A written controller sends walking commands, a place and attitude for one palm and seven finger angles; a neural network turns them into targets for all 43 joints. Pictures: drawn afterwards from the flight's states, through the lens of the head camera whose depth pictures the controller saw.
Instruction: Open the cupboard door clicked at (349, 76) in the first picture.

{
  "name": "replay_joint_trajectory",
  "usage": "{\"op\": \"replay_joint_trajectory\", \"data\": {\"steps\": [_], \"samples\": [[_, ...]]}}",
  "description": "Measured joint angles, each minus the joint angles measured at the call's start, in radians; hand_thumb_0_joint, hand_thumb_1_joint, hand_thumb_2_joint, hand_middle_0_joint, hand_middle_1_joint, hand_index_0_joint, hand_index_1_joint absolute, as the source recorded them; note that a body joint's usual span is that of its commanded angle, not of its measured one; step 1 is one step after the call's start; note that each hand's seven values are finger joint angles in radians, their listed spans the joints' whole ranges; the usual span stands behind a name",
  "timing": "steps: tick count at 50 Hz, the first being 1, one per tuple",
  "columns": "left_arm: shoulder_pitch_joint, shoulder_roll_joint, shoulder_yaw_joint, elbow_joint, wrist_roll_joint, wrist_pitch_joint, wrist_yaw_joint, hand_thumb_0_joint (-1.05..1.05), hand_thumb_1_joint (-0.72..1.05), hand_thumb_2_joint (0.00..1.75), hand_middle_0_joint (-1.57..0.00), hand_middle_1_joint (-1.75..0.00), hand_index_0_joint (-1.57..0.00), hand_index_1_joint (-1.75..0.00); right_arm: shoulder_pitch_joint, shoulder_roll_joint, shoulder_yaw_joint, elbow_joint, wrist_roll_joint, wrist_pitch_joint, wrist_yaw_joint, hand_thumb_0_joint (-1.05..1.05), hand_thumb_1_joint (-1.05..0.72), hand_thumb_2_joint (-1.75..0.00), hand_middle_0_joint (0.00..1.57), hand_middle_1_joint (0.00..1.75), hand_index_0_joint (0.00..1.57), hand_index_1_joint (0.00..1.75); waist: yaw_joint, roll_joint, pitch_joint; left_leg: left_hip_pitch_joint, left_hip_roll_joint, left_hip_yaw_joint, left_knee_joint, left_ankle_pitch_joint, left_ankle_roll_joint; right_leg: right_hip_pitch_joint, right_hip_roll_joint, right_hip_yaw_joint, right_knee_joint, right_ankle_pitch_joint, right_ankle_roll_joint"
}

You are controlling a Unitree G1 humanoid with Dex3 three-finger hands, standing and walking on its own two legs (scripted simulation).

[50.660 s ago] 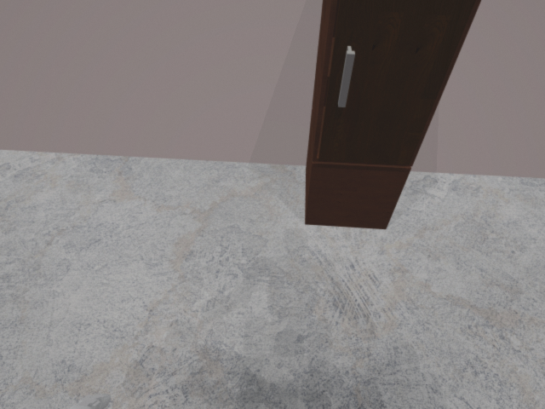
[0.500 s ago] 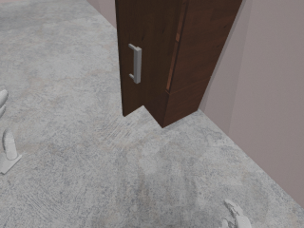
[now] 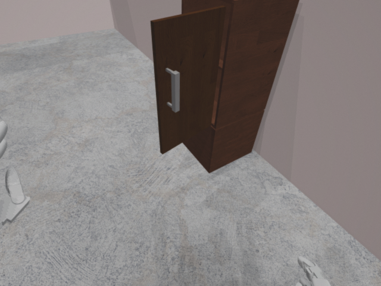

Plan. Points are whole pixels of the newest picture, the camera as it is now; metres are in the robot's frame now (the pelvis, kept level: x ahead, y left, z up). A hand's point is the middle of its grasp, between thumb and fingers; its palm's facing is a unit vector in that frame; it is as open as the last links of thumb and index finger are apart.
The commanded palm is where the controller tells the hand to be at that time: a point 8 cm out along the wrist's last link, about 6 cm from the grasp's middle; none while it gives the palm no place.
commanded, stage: stop stepping back and stand still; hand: left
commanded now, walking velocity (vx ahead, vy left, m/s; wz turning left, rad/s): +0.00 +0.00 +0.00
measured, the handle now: (172, 90) +0.80 +0.10 +0.01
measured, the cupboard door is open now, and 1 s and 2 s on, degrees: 100 100 100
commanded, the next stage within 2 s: let the arm hang, fingers relaxed in 0.12 s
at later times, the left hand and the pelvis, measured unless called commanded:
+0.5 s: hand out of the picture +0.08 +0.16 -0.15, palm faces +0.04 -0.98 -0.18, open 7.2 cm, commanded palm none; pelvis +0.00 -0.01 +0.00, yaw +2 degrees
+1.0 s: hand out of the picture +0.00 +0.21 -0.15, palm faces +0.04 -0.96 -0.28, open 7.4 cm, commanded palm none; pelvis -0.01 +0.00 +0.02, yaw +1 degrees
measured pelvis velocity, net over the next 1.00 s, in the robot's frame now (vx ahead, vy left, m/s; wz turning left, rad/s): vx -0.01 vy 0.00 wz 0.02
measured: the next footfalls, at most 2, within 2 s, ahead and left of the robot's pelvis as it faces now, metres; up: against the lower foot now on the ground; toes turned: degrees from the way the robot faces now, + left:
none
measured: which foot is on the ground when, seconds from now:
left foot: down 0.00-1.00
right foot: down 0.00-1.00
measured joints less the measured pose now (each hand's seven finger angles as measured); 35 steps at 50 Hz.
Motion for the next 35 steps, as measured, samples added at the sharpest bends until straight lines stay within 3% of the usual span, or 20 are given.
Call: {"op": "replay_joint_trajectory", "data": {"steps": [3,5,9,12,13,14,16,19,24,26,29,35], "samples": [[0.009,0.020,0.023,0.011,0.004,0.007,0.001,0.01,0.89,0.89,-0.22,-0.30,-0.21,-0.30,0.009,0.026,0.013,-0.008,0.004,-0.011,0.010,0.02,-0.91,-0.90,0.20,0.29,0.20,0.30,-0.004,0.014,0.005,0.003,0.003,-0.008,-0.003,-0.002,-0.015,0.027,0.000,-0.014,-0.034,-0.003,0.013],[0.012,0.023,0.028,0.014,0.004,0.007,0.000,0.01,0.89,0.89,-0.21,-0.30,-0.21,-0.30,0.008,0.036,0.025,-0.011,0.005,-0.011,0.019,0.02,-0.91,-0.90,0.20,0.29,0.20,0.30,0.003,0.028,0.013,-0.014,0.009,-0.011,0.028,-0.022,-0.021,0.047,0.005,-0.019,-0.106,0.107,-0.008],[-0.001,-0.013,-0.012,0.024,-0.002,0.013,-0.013,0.01,0.89,0.89,-0.21,-0.30,-0.21,-0.30,-0.002,0.040,0.032,0.029,0.006,0.008,0.039,0.02,-0.90,-0.90,0.21,0.30,0.20,0.30,0.023,0.054,0.021,-0.077,-0.008,-0.039,0.209,-0.123,-0.005,0.049,0.015,-0.028,-0.123,0.129,-0.049],[-0.017,-0.030,-0.047,0.065,0.014,0.006,-0.029,0.01,0.89,0.89,-0.21,-0.30,-0.21,-0.30,-0.005,0.033,0.029,0.056,0.003,0.005,0.063,0.02,-0.90,-0.90,0.21,0.30,0.20,0.30,0.026,0.052,0.017,-0.069,-0.020,-0.026,0.172,-0.088,0.006,0.052,0.003,-0.031,-0.149,0.137,-0.044],[-0.058,-0.031,-0.082,0.142,0.027,0.023,-0.053,0.01,0.89,0.89,-0.21,-0.30,-0.21,-0.30,-0.006,0.019,0.020,0.071,0.001,0.007,0.084,0.02,-0.90,-0.90,0.21,0.30,0.20,0.30,0.027,0.065,0.009,-0.065,-0.020,-0.033,0.129,0.000,0.014,0.034,-0.002,-0.042,-0.129,0.129,-0.039],[-0.102,-0.039,-0.124,0.238,0.030,0.056,-0.077,0.00,0.89,0.89,-0.21,-0.30,-0.21,-0.30,-0.011,-0.002,0.015,0.084,-0.001,0.022,0.097,0.02,-0.90,-0.90,0.21,0.30,0.20,0.30,0.030,0.088,-0.002,-0.058,-0.019,-0.048,0.095,0.007,0.009,0.006,-0.003,-0.052,-0.094,0.113,-0.033],[-0.189,-0.073,-0.199,0.479,0.033,0.137,-0.111,0.00,0.89,0.89,-0.20,-0.30,-0.20,-0.30,-0.045,-0.027,0.012,0.129,-0.014,0.071,0.103,0.01,-0.90,-0.90,0.21,0.30,0.20,0.30,0.025,0.110,-0.011,-0.073,-0.029,-0.055,0.097,-0.094,-0.011,-0.044,-0.017,-0.058,-0.024,0.077,-0.024],[-0.267,-0.139,-0.294,0.840,0.042,0.230,-0.141,0.00,0.90,0.89,-0.20,-0.30,-0.20,-0.30,-0.088,-0.026,0.019,0.178,-0.023,0.122,0.103,0.01,-0.91,-0.90,0.21,0.30,0.20,0.30,0.020,0.100,0.021,-0.072,-0.039,-0.041,0.102,-0.067,-0.012,-0.046,-0.026,-0.042,-0.015,0.077,-0.031],[-0.267,-0.235,-0.422,1.240,0.033,0.266,-0.169,0.01,0.91,0.89,-0.20,-0.30,-0.20,-0.30,-0.091,0.010,0.022,0.237,-0.017,0.151,0.102,0.01,-0.91,-0.90,0.20,0.29,0.20,0.30,-0.010,0.035,0.085,-0.006,-0.038,-0.035,0.023,-0.040,-0.022,0.008,-0.021,-0.036,-0.075,0.108,-0.033],[-0.275,-0.241,-0.384,1.311,0.010,0.246,-0.140,-0.03,0.98,0.89,-0.21,-0.30,-0.21,-0.30,-0.071,0.026,0.026,0.278,-0.015,0.153,0.096,0.01,-0.91,-0.90,0.20,0.29,0.20,0.30,0.002,0.017,0.098,0.010,-0.030,-0.045,-0.014,-0.017,-0.024,0.035,-0.011,-0.047,-0.129,0.137,-0.034],[-0.281,-0.210,-0.385,1.388,0.017,0.233,-0.145,-0.04,1.01,0.89,-0.21,-0.30,-0.21,-0.30,-0.045,0.037,0.027,0.343,-0.016,0.165,0.092,0.01,-0.91,-0.90,0.20,0.29,0.20,0.30,0.023,0.015,0.107,0.030,-0.017,-0.057,-0.063,0.013,-0.026,0.072,0.005,-0.058,-0.211,0.182,-0.037],[-0.263,-0.174,-0.391,1.515,0.019,0.226,-0.151,-0.02,0.96,0.89,-0.21,-0.30,-0.20,-0.30,-0.012,0.039,0.019,0.426,-0.013,0.172,0.090,0.01,-0.91,-0.90,0.20,0.29,0.20,0.30,0.030,0.040,0.105,0.059,-0.014,-0.054,-0.125,0.047,-0.023,0.110,0.012,-0.056,-0.296,0.229,-0.036]]}}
